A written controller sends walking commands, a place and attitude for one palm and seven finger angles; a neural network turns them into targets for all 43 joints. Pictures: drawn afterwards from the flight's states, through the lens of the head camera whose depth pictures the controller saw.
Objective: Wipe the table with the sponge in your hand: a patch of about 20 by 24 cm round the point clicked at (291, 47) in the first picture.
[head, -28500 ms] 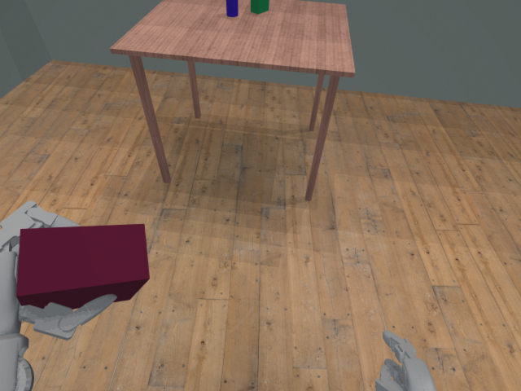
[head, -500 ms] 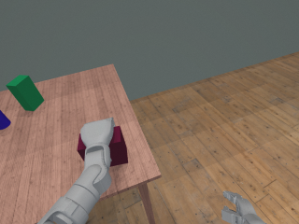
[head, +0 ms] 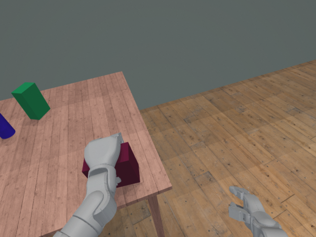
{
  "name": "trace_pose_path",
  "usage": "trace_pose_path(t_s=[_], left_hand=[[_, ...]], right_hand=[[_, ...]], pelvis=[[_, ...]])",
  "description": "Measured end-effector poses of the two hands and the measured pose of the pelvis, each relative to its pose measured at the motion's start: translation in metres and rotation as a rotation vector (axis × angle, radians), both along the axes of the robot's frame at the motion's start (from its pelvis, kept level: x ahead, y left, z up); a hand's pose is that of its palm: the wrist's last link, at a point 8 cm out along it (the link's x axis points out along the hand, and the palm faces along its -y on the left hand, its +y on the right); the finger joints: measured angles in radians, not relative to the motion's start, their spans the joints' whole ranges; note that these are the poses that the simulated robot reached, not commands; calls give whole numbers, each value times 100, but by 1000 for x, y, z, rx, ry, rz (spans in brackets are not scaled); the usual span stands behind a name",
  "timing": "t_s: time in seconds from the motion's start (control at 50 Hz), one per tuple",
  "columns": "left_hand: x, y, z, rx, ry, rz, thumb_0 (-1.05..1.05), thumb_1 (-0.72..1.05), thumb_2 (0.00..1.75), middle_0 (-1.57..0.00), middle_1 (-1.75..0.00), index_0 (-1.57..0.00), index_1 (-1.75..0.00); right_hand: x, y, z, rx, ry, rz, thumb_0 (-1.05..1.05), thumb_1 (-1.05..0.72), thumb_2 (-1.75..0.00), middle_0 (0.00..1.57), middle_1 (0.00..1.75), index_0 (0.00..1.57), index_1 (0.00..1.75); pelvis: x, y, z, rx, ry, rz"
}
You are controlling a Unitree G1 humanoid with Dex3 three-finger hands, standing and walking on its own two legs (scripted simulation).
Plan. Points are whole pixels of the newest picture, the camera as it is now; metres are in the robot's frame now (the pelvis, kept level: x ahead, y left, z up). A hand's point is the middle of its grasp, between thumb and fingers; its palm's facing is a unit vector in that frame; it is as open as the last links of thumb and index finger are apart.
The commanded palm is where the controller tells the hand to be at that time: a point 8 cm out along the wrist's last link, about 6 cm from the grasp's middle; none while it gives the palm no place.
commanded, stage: slide back across to the middle lane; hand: left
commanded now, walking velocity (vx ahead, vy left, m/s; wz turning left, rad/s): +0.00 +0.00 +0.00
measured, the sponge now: (115, 171) +0.29 +0.17 +0.01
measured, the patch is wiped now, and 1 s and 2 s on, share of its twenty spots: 0.90 0.90 0.90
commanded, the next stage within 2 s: wipe forward along the middle lane in 0.54 s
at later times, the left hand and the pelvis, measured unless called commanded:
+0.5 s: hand (89, 172) +0.26 +0.22 +0.06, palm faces +0.00 -0.14 -0.99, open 10.1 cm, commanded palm +0.23 +0.23 +0.12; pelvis -0.01 +0.00 +0.00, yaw -1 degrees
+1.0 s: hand (82, 167) +0.28 +0.25 +0.05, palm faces -0.04 -0.09 -0.99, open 10.1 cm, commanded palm +0.25 +0.25 +0.10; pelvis -0.01 -0.01 +0.00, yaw +0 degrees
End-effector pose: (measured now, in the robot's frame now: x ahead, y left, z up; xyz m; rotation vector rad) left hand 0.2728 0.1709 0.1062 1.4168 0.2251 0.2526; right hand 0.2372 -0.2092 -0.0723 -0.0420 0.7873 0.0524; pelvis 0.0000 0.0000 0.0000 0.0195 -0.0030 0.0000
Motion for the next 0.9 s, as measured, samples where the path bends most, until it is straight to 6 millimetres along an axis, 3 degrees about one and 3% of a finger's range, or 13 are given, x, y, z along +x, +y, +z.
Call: trace_pose_path(t_s=[0.2,0.4,0.72,0.9], left_hand=[[-17,14,6,-62,-10,7,0,-48,104,-67,-136,-71,-137],[-34,39,6,-33,20,51,-1,-49,104,-69,-135,-72,-136],[-39,55,3,-6,56,63,-1,-49,104,-70,-134,-73,-135],[-25,66,2,26,67,84,-2,-50,104,-71,-133,-74,-134]], right_hand=[[-2,6,4,-2,-23,3,1,-90,-90,20,30,20,30],[-16,-3,0,-51,-5,-13,1,-90,-90,20,30,20,30],[-28,-14,-8,-80,3,-43,1,-90,-90,20,30,20,30],[-26,-17,-10,-105,15,-45,1,-90,-90,20,30,20,30]], pelvis=[[-1,1,1,0,-18,-13],[-10,0,3,-3,-36,-11],[-11,-2,4,-4,-32,-9],[-10,-5,3,-4,-16,-2]])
